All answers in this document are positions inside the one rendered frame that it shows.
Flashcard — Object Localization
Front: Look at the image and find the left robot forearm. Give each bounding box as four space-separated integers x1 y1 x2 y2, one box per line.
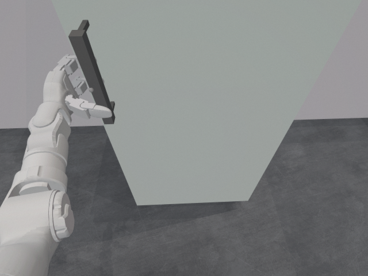
0 102 72 211

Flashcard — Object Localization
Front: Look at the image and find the handle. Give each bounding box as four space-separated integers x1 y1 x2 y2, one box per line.
68 20 115 124

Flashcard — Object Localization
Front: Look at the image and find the left robot upper arm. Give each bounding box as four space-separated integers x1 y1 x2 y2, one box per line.
0 190 74 276

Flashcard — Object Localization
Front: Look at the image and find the robot left hand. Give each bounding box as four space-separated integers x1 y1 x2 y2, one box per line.
43 54 112 120

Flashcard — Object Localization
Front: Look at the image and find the fridge door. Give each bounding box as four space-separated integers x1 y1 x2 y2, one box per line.
51 0 361 205

